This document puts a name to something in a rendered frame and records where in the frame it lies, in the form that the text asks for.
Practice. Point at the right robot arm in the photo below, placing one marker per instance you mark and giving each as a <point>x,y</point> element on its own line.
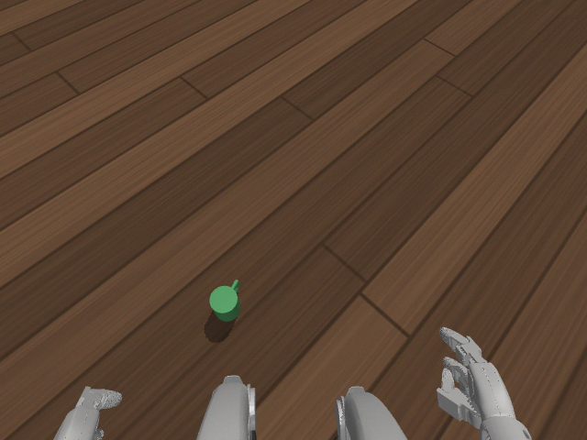
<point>503,428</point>

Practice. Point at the left robot hand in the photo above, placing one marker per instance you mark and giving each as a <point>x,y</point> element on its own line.
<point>81,422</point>

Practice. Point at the mug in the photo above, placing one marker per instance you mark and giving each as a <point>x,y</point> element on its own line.
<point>224,302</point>

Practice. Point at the right robot hand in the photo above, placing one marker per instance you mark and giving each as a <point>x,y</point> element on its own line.
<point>482,393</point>

